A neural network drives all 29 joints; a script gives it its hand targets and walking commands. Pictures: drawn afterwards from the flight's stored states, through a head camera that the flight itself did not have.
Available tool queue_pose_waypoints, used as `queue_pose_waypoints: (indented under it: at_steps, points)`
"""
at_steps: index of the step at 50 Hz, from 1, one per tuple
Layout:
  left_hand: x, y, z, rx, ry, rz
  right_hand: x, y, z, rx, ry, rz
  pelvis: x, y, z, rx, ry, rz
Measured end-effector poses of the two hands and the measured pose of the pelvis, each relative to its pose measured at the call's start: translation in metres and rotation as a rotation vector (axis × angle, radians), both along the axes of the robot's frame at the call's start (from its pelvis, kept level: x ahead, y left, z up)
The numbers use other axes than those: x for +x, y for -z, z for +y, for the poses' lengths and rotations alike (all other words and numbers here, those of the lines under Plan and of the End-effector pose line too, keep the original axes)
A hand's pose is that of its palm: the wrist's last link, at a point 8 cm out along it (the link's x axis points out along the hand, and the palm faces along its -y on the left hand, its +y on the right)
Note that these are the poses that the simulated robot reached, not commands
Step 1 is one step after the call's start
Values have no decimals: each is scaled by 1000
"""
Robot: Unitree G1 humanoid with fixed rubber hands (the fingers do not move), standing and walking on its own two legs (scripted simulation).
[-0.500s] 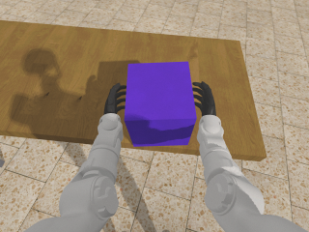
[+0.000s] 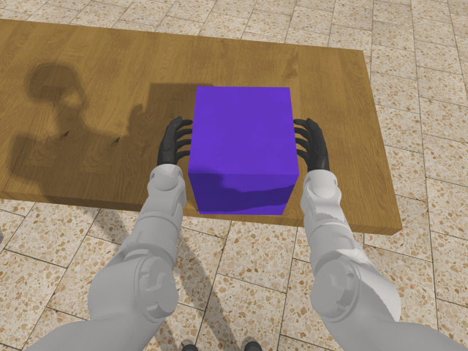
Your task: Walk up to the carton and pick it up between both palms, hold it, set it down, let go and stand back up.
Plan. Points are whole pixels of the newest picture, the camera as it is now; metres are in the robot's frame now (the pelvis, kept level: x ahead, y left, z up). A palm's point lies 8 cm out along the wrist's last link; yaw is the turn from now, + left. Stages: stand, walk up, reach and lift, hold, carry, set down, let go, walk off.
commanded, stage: set down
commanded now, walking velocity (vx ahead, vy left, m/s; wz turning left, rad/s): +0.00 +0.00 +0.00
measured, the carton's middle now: (241, 154) +0.45 -0.01 +0.00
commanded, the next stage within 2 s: none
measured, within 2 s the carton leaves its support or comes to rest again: neither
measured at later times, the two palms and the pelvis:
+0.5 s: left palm (154, 134) +0.44 +0.14 +0.06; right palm (317, 152) +0.43 -0.14 +0.04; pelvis -0.01 +0.02 -0.01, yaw -2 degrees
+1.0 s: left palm (120, 126) +0.43 +0.19 +0.10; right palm (363, 127) +0.43 -0.20 +0.11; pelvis -0.03 +0.00 -0.01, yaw +0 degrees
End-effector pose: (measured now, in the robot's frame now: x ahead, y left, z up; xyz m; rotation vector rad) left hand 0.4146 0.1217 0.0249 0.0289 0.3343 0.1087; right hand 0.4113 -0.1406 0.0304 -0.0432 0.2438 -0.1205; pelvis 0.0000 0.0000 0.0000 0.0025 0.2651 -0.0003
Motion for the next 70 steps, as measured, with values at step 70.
queue_pose_waypoints:
  at_steps: [70]
  points:
    - [-37,-27,71,-4,-49,-17,-28,-18,-54,47,-28,86,-37,10,-7,-6,-30,-6]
